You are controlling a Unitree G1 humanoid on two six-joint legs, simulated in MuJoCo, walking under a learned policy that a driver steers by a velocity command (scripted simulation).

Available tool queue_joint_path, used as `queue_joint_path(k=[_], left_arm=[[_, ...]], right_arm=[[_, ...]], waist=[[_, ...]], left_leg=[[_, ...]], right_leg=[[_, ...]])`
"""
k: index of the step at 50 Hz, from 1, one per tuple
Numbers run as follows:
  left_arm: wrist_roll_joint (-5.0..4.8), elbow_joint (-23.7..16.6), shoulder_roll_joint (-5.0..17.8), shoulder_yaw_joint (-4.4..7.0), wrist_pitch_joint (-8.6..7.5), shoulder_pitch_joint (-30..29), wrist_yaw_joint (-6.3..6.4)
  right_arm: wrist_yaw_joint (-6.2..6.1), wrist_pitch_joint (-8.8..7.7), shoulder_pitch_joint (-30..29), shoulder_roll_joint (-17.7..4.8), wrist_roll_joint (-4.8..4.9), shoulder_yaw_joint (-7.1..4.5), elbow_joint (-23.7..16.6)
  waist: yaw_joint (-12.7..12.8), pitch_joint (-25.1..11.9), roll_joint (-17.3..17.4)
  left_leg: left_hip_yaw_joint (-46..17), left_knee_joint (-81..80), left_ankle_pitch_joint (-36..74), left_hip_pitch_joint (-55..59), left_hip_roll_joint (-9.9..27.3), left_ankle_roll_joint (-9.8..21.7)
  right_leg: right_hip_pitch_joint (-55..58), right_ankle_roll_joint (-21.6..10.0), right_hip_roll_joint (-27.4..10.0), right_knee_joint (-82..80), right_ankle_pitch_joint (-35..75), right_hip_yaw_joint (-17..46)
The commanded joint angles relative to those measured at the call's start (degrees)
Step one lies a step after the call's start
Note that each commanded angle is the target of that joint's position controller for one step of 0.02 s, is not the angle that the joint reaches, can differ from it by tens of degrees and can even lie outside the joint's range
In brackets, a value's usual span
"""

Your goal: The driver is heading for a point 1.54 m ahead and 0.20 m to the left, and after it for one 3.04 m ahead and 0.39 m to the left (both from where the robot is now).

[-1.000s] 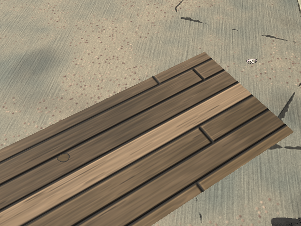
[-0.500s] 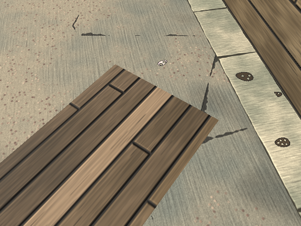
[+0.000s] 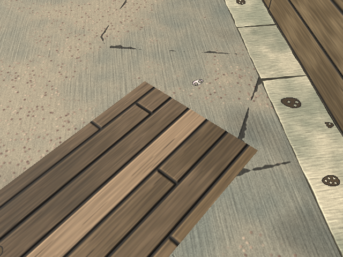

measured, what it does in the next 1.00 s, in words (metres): steps on the spot: left foot, then right foot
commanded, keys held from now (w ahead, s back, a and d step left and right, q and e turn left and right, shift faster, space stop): q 0.46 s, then no key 0.12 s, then e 0.42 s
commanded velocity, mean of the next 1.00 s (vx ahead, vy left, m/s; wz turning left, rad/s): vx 0.00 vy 0.00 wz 0.22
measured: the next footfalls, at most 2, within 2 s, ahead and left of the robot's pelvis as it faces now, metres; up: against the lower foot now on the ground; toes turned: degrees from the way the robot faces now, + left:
left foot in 0.10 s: +0.01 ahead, +0.13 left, +0.00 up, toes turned +10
right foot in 0.64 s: +0.10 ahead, -0.08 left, +0.00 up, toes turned +24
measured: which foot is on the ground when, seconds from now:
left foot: up 0.00-0.08, down 0.10-1.00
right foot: down 0.00-0.10, up 0.12-0.62, down 0.64-1.00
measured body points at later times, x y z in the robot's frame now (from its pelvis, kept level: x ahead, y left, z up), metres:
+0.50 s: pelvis -0.01 +0.04 +0.01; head +0.02 +0.07 +0.45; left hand +0.06 +0.36 -0.11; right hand +0.21 -0.20 -0.08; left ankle -0.03 +0.12 -0.74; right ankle +0.07 -0.12 -0.69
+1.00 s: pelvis +0.02 +0.02 +0.00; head +0.04 +0.03 +0.45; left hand +0.11 +0.33 -0.11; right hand +0.20 -0.25 -0.11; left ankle -0.03 +0.12 -0.74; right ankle +0.06 -0.10 -0.74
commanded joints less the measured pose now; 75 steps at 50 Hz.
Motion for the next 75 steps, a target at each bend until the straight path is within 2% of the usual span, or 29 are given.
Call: queue_joint_path(k=[1,4,5,6,7,8,9,11,23,29,31,32,33,34,37,47,49,51,52,54,58,63,65,66,67,68,69,70,75], left_arm=[[-0.41,-2.7,11.2,3.56,-0.22,-0.6,0.35],[-1.76,-2.0,11.6,3.92,0.17,-2.1,0.49],[-1.84,-0.7,10.3,3.78,0.04,0.8,0.29],[0.77,-2.4,6.8,2.81,-0.34,0.1,-0.11],[0.85,-5.2,7.1,2.71,-0.56,-6.6,0.26],[-0.05,-4.8,9.0,3.38,-0.51,-6.6,0.30],[-0.86,-4.1,9.4,3.68,-0.47,-5.3,0.33],[-0.33,-2.4,10.6,4.26,-0.45,-3.0,1.09],[-1.07,-2.7,8.8,3.73,-2.16,-3.2,0.56],[-1.43,-1.9,8.8,3.28,-3.56,0.2,-1.07],[-0.66,-0.6,7.5,2.63,-4.10,3.5,-1.79],[0.64,-0.9,9.7,2.42,-4.23,3.1,-1.77],[1.58,-1.7,10.3,1.60,-4.14,-1.5,-1.76],[1.30,-1.6,7.6,0.72,-4.17,-3.1,-2.07],[-0.50,-0.6,11.1,1.26,-4.30,-1.1,-2.55],[-2.30,-3.5,12.8,2.46,-1.48,-0.8,-0.44],[-2.54,-4.8,11.8,2.30,-1.02,-1.4,-0.46],[-2.24,-4.9,10.5,2.09,-0.75,0.6,-0.85],[-1.95,-4.8,12.6,3.03,-0.69,1.0,-1.03],[-2.39,-4.2,12.0,3.45,0.15,2.4,-1.46],[-2.39,-6.8,8.4,1.80,0.41,-1.4,-2.73],[-2.34,-8.0,10.2,2.61,0.86,1.8,-3.95],[-1.83,-6.9,13.1,4.25,1.17,7.5,-2.77],[-1.75,-8.0,21.1,6.14,1.11,10.3,-1.49],[0.46,-9.1,20.8,5.31,-0.35,10.6,-2.25],[0.57,-9.1,18.5,4.75,-1.70,9.3,-2.82],[-0.21,-8.8,16.6,4.33,-2.47,6.8,-2.59],[-1.09,-8.8,15.0,3.98,-2.49,4.4,-2.17],[-0.86,-9.4,12.0,2.61,-1.84,2.6,-0.63]], right_arm=[[0.80,-0.50,-1.4,-4.7,0.11,-1.00,-4.7],[1.82,-0.33,2.3,-5.0,-0.02,-1.49,-4.0],[1.47,-0.40,3.3,-7.5,-0.45,-2.30,-4.0],[0.29,-0.65,4.8,-14.9,-0.65,-4.15,-4.7],[0.87,-1.85,5.3,-15.5,-2.58,-3.85,-5.8],[1.30,-3.28,3.8,-14.0,-2.93,-3.34,-6.3],[1.14,-4.24,0.9,-12.8,-2.13,-3.10,-6.4],[0.40,-4.36,-3.0,-10.0,-0.22,-2.31,-6.9],[-0.84,-2.59,-2.1,-11.9,-0.73,-2.62,-8.2],[-0.53,-1.74,-4.5,-10.1,-0.85,-1.45,-8.3],[-0.87,-1.71,-4.6,-6.4,-0.79,0.14,-7.5],[-0.84,-2.24,-0.6,-3.0,-2.39,1.33,-6.4],[-0.63,-2.66,4.5,-3.3,-3.12,1.09,-4.9],[-0.74,-2.81,3.2,-5.3,-3.78,0.87,-4.6],[-1.14,-2.71,-3.3,-7.6,-3.07,-0.07,-4.4],[-1.23,-4.11,-0.3,-6.4,-1.58,-1.52,-3.3],[-1.16,-3.92,1.1,-8.6,-1.76,-2.41,-3.0],[-1.43,-3.82,1.4,-10.3,-2.66,-2.77,-3.5],[-1.75,-4.05,0.1,-9.0,-2.80,-2.11,-4.7],[-2.18,-4.19,-4.1,-8.3,-1.74,-1.66,-5.9],[-2.34,-3.08,-2.3,-10.6,-1.61,-2.43,-5.0],[-1.36,-2.51,-2.6,-12.4,-0.08,-3.04,-4.9],[-0.56,-3.52,1.0,-9.5,-0.04,-2.33,-3.2],[-0.15,-3.92,1.0,-5.5,-3.41,-0.99,-5.4],[-0.48,-4.08,-4.4,-5.7,-2.94,-0.85,-7.9],[-0.78,-3.76,-5.9,-8.0,-1.39,-1.55,-8.0],[-1.06,-3.54,-5.9,-8.2,-0.81,-1.74,-7.9],[-1.61,-3.30,-5.0,-8.5,-1.30,-2.06,-6.8],[-1.41,-3.04,-2.0,-6.6,-1.21,-1.72,-5.8]], waist=[[1.5,-6.6,-6.9],[-1.5,-7.5,-7.1],[-1.4,-7.3,-2.5],[0.1,-7.9,14.2],[-3.6,-8.1,14.6],[-3.1,-8.3,7.1],[-1.1,-6.6,5.7],[0.7,-5.5,4.6],[-0.9,-5.1,8.3],[-0.3,-7.5,8.7],[2.1,-8.0,6.4],[-0.4,-9.8,-1.0],[-5.8,-7.8,-8.5],[-4.9,-7.0,-9.7],[-0.9,-3.8,-8.8],[-0.2,-7.1,-4.7],[0.1,-6.7,2.0],[-0.2,-5.5,12.4],[-0.3,-5.4,10.4],[2.0,-3.2,3.7],[-1.1,-3.7,7.1],[0.0,-6.2,8.4],[2.1,-8.0,2.0],[1.5,-9.2,-15.7],[4.5,-13.4,-14.2],[4.7,-11.7,-7.7],[3.0,-8.3,-6.6],[1.8,-6.7,-4.4],[0.3,-8.4,-6.9]], left_leg=[[1.4,-3.9,1.2,-2.6,0.2,1.4],[4.1,-18.6,13.4,6.3,-1.9,5.0],[-0.5,-24.8,23.3,12.0,-1.0,7.6],[-19.7,-25.9,46.2,21.6,12.7,14.1],[-30.8,-27.5,52.0,19.2,20.7,25.4],[-27.2,-28.2,48.4,18.8,18.8,25.8],[-22.4,-27.8,44.3,18.3,15.1,22.4],[-18.8,-27.6,41.2,17.9,11.2,18.2],[-24.4,-27.5,27.4,12.8,6.8,17.9],[-27.0,-22.3,37.2,11.8,6.6,16.9],[-24.4,-20.5,31.7,9.1,3.9,12.8],[-19.2,-15.9,21.4,6.8,-0.3,9.0],[-13.6,-15.3,4.2,5.1,-5.6,5.9],[-11.7,-17.8,4.5,8.8,-3.5,3.7],[-10.0,-20.6,14.4,10.9,-3.9,3.8],[-5.9,-18.6,16.6,9.5,-4.2,4.8],[-10.4,-23.0,22.5,13.9,0.8,8.1],[-22.7,-28.0,37.9,18.3,16.0,18.0],[-24.9,-28.3,44.5,17.1,21.1,22.0],[-16.7,-27.4,43.0,14.8,17.4,19.2],[-6.3,-27.0,44.6,17.5,12.3,16.9],[-1.7,-21.9,41.6,15.2,13.4,14.4],[4.1,-9.8,30.5,7.3,9.2,8.2],[7.5,8.4,-1.3,-10.0,2.2,1.9],[-2.0,20.2,-15.2,-16.3,-4.0,0.5],[-5.4,24.5,-12.5,-17.2,-2.3,0.9],[-5.9,23.5,-7.3,-17.6,-1.1,1.7],[-6.2,20.8,-2.8,-17.3,-0.1,1.7],[-4.7,12.3,5.9,-9.8,-1.5,-0.3]], right_leg=[[9.7,-11.6,-18.3,-6.0,31.7,12.4],[6.4,-6.9,-16.2,-0.5,25.8,7.6],[1.4,-2.2,-13.1,5.5,15.9,4.0],[-14.3,4.3,-5.4,21.6,-5.7,-2.1],[-22.7,6.4,2.1,33.9,-25.4,5.3],[-24.4,6.2,0.6,39.7,-24.2,10.4],[-25.2,5.8,-0.5,40.1,-18.6,11.7],[-25.3,6.4,-1.4,37.1,-11.0,12.5],[-16.5,9.0,1.9,17.3,-4.3,14.0],[-6.4,6.8,2.0,6.2,-3.2,12.0],[3.4,4.6,-0.4,-8.8,12.7,12.5],[9.1,2.3,-8.0,-10.4,24.5,21.0],[6.5,-4.1,-12.6,-7.4,33.9,26.4],[0.6,-8.4,-14.0,-8.8,25.5,28.5],[-1.6,-3.3,-6.7,-9.2,9.3,25.1],[-1.2,-5.7,-4.7,-1.7,19.6,31.4],[-7.7,-2.1,0.4,4.7,13.1,25.3],[-18.1,2.5,5.8,20.0,-12.1,15.3],[-20.6,4.1,3.6,33.0,-21.8,14.4],[-21.1,5.7,0.2,37.2,-17.3,14.5],[-18.1,7.8,-1.3,25.7,-9.4,8.8],[-6.1,4.7,0.6,7.8,-1.7,3.2],[7.2,0.7,1.4,-3.5,12.9,6.7],[18.6,-6.5,-13.9,-4.0,39.3,28.8],[14.8,-18.9,-22.9,-6.1,41.9,41.9],[12.7,-18.9,-20.8,-7.8,34.6,38.2],[9.9,-15.5,-17.1,-8.1,27.9,33.3],[8.3,-12.4,-14.2,-8.2,22.1,30.4],[4.7,-11.0,-10.0,-8.8,22.6,24.4]])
